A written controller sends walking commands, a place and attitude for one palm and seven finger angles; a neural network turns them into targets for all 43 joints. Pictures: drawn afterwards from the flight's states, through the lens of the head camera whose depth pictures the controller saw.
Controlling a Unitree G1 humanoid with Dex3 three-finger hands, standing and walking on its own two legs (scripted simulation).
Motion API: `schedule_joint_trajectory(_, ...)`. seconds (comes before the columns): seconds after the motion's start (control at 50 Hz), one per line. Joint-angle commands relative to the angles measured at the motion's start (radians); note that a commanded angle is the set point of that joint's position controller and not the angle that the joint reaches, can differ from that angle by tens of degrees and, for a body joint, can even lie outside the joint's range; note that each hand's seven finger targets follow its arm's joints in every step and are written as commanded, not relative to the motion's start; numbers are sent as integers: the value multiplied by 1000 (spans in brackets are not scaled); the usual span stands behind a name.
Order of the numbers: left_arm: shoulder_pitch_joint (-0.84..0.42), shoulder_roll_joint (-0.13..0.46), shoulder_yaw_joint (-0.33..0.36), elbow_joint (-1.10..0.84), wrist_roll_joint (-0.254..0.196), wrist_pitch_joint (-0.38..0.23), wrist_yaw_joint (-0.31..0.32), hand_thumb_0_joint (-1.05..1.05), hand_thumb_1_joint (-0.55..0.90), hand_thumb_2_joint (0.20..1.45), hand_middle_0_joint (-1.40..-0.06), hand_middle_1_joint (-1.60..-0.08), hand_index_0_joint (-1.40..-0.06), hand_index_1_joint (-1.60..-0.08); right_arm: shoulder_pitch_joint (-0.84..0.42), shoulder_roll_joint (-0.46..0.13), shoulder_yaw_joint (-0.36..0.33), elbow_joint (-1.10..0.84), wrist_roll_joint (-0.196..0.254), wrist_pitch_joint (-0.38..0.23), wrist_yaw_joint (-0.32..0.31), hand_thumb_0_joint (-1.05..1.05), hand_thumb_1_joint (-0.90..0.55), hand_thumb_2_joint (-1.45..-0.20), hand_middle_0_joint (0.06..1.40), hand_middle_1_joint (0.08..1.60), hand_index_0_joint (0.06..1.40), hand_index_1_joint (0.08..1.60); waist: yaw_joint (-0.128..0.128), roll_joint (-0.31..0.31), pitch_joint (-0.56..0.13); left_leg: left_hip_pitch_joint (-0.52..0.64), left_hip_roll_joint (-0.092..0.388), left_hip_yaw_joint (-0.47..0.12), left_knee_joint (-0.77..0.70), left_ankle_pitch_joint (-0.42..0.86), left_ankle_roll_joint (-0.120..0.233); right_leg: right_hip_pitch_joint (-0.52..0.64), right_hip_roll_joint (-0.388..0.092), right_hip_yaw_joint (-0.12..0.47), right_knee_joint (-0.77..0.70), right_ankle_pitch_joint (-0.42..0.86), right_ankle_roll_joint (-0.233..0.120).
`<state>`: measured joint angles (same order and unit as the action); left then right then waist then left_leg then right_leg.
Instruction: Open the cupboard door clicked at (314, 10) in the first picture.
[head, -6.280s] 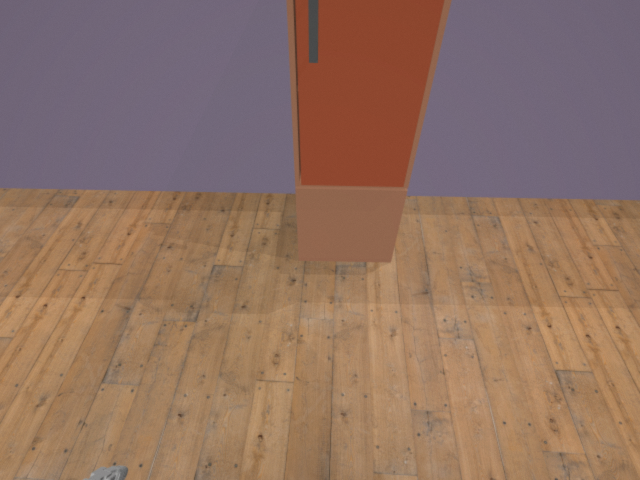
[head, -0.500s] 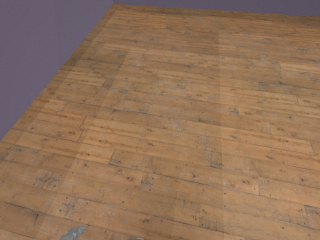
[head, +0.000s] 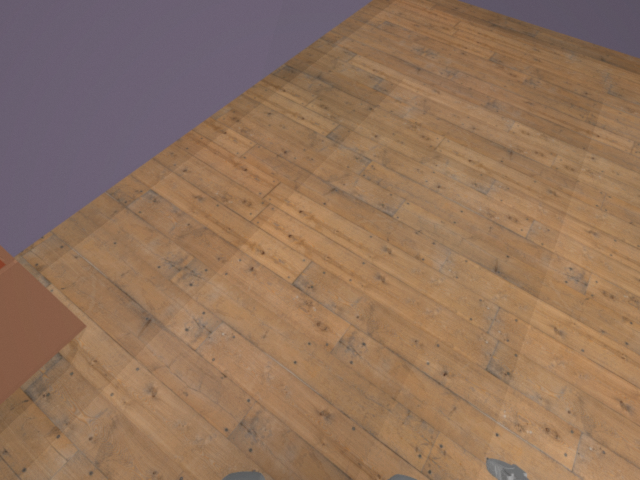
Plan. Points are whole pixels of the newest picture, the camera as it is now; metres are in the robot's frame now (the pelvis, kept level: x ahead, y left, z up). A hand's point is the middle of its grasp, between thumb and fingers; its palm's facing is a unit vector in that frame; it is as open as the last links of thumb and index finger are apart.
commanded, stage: turn to face it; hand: left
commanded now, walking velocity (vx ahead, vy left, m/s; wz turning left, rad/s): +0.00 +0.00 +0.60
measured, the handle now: out of the picture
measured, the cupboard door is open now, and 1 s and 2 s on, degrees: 0 0 0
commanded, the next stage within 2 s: take the last steps up to it in 1.64 s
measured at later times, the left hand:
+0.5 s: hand out of the picture +0.05 +0.18 -0.13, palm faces +0.30 -0.91 -0.28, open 7.4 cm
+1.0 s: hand out of the picture -0.07 +0.24 -0.15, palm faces +0.60 -0.76 -0.26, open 7.4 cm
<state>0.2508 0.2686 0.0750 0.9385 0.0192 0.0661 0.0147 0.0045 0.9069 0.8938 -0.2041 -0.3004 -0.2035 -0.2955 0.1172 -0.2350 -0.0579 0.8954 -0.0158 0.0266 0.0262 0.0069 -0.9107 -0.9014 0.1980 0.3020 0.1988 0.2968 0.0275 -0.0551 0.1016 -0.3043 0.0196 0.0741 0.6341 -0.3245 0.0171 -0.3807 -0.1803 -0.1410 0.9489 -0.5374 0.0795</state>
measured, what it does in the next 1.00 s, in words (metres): steps on the spot, turning left: right foot, then left foot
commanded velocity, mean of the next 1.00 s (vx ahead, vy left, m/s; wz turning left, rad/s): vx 0.00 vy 0.00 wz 0.60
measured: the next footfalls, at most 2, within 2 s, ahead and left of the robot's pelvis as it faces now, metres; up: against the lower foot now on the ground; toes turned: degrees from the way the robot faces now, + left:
right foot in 0.32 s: +0.08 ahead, -0.13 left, +0.00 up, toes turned +8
left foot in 0.74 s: -0.02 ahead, +0.12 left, +0.00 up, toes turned +33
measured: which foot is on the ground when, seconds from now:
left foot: down 0.00-0.32, up 0.34-0.72, down 0.74-1.00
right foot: up 0.00-0.30, down 0.32-0.74, up 0.76-1.00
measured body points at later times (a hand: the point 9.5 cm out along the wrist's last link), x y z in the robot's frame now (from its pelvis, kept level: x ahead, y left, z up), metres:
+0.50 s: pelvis +0.01 -0.04 +0.01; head +0.04 -0.05 +0.46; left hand +0.03 +0.23 -0.11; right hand +0.15 -0.27 -0.14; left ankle -0.05 +0.09 -0.63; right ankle +0.04 -0.14 -0.72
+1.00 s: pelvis -0.01 +0.01 +0.02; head +0.01 +0.05 +0.46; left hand -0.10 +0.28 -0.13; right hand +0.21 -0.14 -0.11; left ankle -0.05 +0.10 -0.72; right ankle +0.07 -0.14 -0.65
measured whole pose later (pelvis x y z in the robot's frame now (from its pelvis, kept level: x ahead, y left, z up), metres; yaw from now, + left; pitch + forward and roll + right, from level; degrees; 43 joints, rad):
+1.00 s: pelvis -0.01 +0.01 +0.02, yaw +35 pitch +1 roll -1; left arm 0.18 0.27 0.08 0.91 0.02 0.06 0.01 0.01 0.91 0.89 -0.20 -0.30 -0.20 -0.29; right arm 0.17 -0.21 -0.04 0.91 -0.02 0.02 0.01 0.00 -0.91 -0.90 0.20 0.30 0.20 0.30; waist 0.00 -0.02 0.08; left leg -0.27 -0.03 -0.03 0.48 -0.22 0.05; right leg -0.48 -0.10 -0.02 1.05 -0.40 0.10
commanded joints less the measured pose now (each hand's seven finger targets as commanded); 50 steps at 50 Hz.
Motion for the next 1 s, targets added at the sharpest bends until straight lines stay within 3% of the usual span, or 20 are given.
schedule_joint_trajectory(0.0,-90,73,21,-122,-4,-38,-6,0,900,900,-200,-300,-200,-300,56,-208,-53,-49,-8,-15,-34,0,-900,-900,200,300,200,300,-54,242,-136,163,247,-288,-261,531,135,-198,36,117,218,85,14)
schedule_joint_trajectory(0.06,-64,70,18,-112,-4,-34,-9,0,900,900,-200,-300,-200,-300,41,-200,-50,-58,-5,-18,-32,0,-900,-900,200,300,200,300,-46,209,-149,166,200,-257,-267,531,127,-151,66,111,134,124,23)
schedule_joint_trajectory(0.16,-109,55,10,-149,-8,-39,-3,0,900,900,-200,-300,-200,-300,68,-209,-60,-53,-10,-9,-29,0,-900,-900,200,300,200,300,-66,217,-168,185,199,-346,-245,510,152,-103,109,116,-50,97,21)
schedule_joint_trajectory(0.22,-69,52,6,-153,-13,-48,1,0,900,900,-200,-300,-200,-300,35,-208,-65,-67,-11,-2,-27,0,-900,-900,200,300,200,300,-45,233,-171,122,181,-385,-204,542,140,26,148,102,-228,121,9)
schedule_joint_trajectory(0.26,10,69,12,-138,-14,-60,4,0,900,900,-200,-300,-200,-300,5,-200,-67,-78,-4,2,-25,0,-900,-900,200,300,200,300,1,201,-179,12,138,-382,-132,450,96,202,152,90,-439,292,3)
schedule_joint_trajectory(0.28,48,112,21,-132,-6,-73,9,0,900,900,-200,-300,-200,-300,17,-160,-63,-84,4,0,-20,0,-900,-900,200,300,200,300,17,81,-194,-90,71,-338,-33,287,40,332,68,162,-583,362,-16)
schedule_joint_trajectory(0.3,59,222,41,-141,13,-85,19,0,900,900,-200,-300,-200,-300,48,-85,-49,-107,10,-1,-13,0,-900,-900,200,300,200,300,20,-235,-196,-295,-89,-154,214,-131,-51,442,-229,470,-670,468,-124)
schedule_joint_trajectory(0.32,51,241,32,-152,5,-73,17,0,900,900,-200,-300,-200,-300,46,-113,-59,-117,-2,4,-16,0,-900,-900,200,300,200,300,17,-195,-191,-297,-70,-155,419,-294,-55,327,-340,486,-659,498,-215)
schedule_joint_trajectory(0.36,-46,166,21,-167,1,-74,19,0,900,900,-200,-300,-200,-300,31,-126,-64,-82,-7,22,-7,0,-900,-900,200,300,200,300,-19,-172,-98,-295,-21,-166,604,-179,-57,187,-236,392,-675,380,-203)
schedule_joint_trajectory(0.4,-115,107,4,-180,3,-76,19,0,900,900,-200,-300,-200,-300,65,-110,-59,-48,-7,28,7,0,-900,-900,200,300,200,300,-59,-98,-66,-279,5,-129,630,-60,-75,165,-153,215,-645,432,-171)
schedule_joint_trajectory(0.42,-104,103,2,-178,4,-79,19,0,900,900,-200,-300,-200,-300,66,-101,-54,-42,-7,31,10,0,-900,-900,200,300,200,300,-53,-110,-64,-269,8,-108,614,-41,-84,173,-140,167,-638,475,-163)
schedule_joint_trajectory(0.6,13,168,26,-108,15,-64,17,0,900,900,-200,-300,-200,-300,-33,-72,-25,-70,5,19,11,0,-900,-900,200,300,200,300,21,-157,-113,-138,16,19,175,-136,-83,289,-207,54,-547,665,-196)
schedule_joint_trajectory(0.66,10,180,35,-98,6,-55,11,0,900,900,-200,-300,-200,-300,45,-87,-26,-56,3,5,5,0,-900,-900,200,300,200,300,-16,-144,-165,3,-3,57,-64,7,-63,281,-187,-23,-413,692,-136)
schedule_joint_trajectory(0.68,7,166,35,-101,-3,-49,7,0,900,900,-200,-300,-200,-300,97,-126,-37,-45,1,-3,6,0,-900,-900,200,300,200,300,-48,-57,-190,150,14,26,-193,147,-47,180,-169,-47,-299,615,-91)
schedule_joint_trajectory(0.7,17,108,28,-125,-10,-43,1,0,900,900,-200,-300,-200,-300,154,-237,-63,-45,-5,-13,2,0,-900,-900,200,300,200,300,-79,234,-231,333,232,-281,-258,414,45,-64,-51,-83,-69,273,-14)
schedule_joint_trajectory(0.72,-47,53,5,-177,-6,-40,0,0,900,900,-200,-300,-200,-300,225,-314,-80,-30,0,-9,-6,0,-900,-900,200,300,200,300,-115,392,-222,345,416,-471,-274,740,172,-227,33,-20,105,-174,24)
schedule_joint_trajectory(0.74,-113,71,7,-177,1,-30,11,0,900,900,-200,-300,-200,-300,260,-288,-77,-1,-2,-12,-20,0,-900,-900,200,300,200,300,-139,306,-233,302,399,-465,-269,638,191,-231,33,84,203,-123,9)
schedule_joint_trajectory(0.78,-128,73,18,-145,-6,-32,1,0,900,900,-200,-300,-200,-300,131,-232,-58,-31,-6,-11,-34,0,-900,-900,200,300,200,300,-88,269,-133,170,288,-369,-290,449,160,-234,29,124,251,39,8)
schedule_joint_trajectory(0.84,-58,74,21,-103,-1,-33,-9,0,900,900,-200,-300,-200,-300,62,-188,-42,-54,-5,-23,-34,0,-900,-900,200,300,200,300,-42,196,-146,150,202,-275,-297,455,118,-172,49,119,217,155,17)
schedule_joint_trajectory(0.98,-121,64,12,-140,-7,-36,2,0,900,900,-200,-300,-200,-300,118,-197,-54,-41,-7,-15,-34,0,-900,-900,200,300,200,300,-72,184,-165,221,208,-391,-278,471,164,-157,93,141,19,108,26)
